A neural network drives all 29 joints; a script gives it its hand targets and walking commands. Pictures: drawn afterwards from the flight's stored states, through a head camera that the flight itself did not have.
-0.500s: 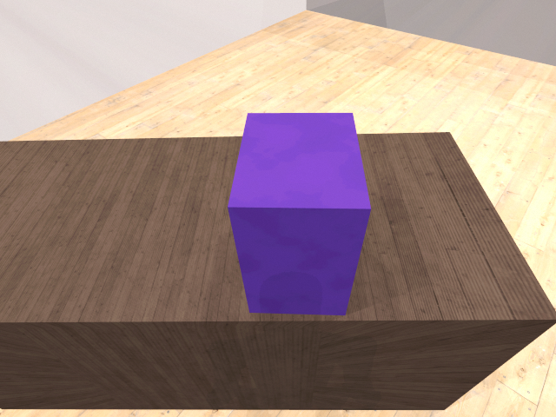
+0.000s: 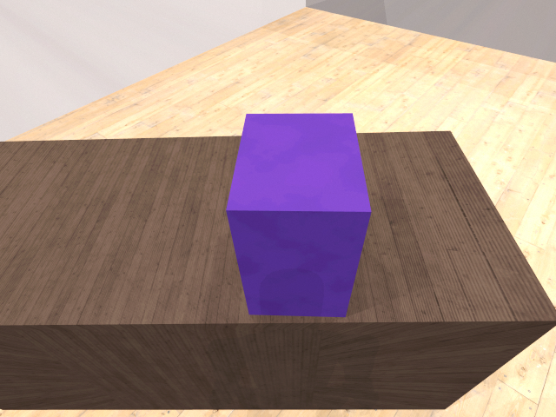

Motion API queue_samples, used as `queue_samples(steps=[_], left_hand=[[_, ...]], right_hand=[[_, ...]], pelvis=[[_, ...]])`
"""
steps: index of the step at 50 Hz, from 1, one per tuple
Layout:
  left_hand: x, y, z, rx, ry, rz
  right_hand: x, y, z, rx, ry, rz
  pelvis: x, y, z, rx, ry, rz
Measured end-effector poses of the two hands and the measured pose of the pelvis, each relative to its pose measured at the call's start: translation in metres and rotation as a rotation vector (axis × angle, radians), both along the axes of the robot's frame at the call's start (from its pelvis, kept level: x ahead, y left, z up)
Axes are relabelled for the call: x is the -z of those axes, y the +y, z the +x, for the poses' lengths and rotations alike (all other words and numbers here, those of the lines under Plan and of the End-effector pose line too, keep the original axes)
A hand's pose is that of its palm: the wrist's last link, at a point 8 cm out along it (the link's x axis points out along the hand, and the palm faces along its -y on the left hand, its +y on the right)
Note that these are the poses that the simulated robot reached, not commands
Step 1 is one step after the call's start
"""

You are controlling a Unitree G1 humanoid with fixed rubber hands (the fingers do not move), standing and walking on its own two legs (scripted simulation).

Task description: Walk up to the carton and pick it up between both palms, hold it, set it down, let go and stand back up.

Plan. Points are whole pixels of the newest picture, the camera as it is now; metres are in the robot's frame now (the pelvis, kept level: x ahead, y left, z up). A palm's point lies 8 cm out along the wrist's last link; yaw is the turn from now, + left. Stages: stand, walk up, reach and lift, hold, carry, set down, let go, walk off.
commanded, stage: stand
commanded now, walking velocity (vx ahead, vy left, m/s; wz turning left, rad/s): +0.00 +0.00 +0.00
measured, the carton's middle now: (297, 219) +0.45 -0.01 +0.02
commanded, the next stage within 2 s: none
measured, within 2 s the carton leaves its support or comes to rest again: neither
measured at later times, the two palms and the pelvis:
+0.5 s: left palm out of the picture +0.01 +0.23 -0.14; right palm out of the picture +0.00 -0.23 -0.14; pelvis +0.01 +0.00 +0.00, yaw +0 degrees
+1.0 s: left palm out of the picture +0.01 +0.23 -0.14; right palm out of the picture +0.00 -0.23 -0.14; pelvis +0.01 +0.00 +0.00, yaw +0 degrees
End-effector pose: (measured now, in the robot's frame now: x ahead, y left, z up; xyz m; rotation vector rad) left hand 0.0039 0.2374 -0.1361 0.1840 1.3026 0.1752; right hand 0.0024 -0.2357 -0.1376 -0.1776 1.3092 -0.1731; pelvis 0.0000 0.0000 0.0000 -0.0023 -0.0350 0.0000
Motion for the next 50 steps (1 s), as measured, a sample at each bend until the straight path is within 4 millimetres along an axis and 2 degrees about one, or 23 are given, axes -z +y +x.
queue_samples(steps=[11, 50], left_hand=[[0.0011, -0.0028, -0.0013, -0.002, 0.024, -0.006], [0.0041, -0.0059, 0.0037, -0.005, 0.044, -0.015]], right_hand=[[0.0008, 0.0029, -0.0051, 0.003, 0.03, 0.005], [0.0022, 0.009, 0.0006, 0.022, 0.034, 0.01]], pelvis=[[-0.0006, 0.0002, 0.0023, 0.002, 0.005, 0.0], [-0.0012, 0.0015, 0.0101, 0.006, 0.001, 0.001]])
